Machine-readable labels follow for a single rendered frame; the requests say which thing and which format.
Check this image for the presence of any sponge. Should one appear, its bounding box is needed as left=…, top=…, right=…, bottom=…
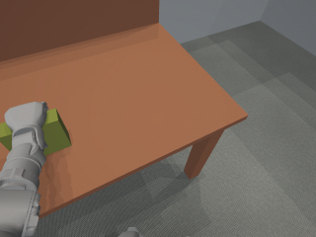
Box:
left=0, top=109, right=72, bottom=156

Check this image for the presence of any table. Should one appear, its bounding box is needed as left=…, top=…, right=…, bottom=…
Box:
left=0, top=0, right=248, bottom=219

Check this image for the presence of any robot left hand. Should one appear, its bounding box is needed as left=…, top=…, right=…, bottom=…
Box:
left=4, top=102, right=49, bottom=148

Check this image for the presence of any robot left shin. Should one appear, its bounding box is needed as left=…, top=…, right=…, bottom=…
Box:
left=127, top=227, right=139, bottom=233

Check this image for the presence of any left robot forearm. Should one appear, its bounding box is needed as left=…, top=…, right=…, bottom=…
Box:
left=0, top=124, right=46, bottom=193

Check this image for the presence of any robot left upper arm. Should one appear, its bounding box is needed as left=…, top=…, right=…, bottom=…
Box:
left=0, top=189, right=41, bottom=237

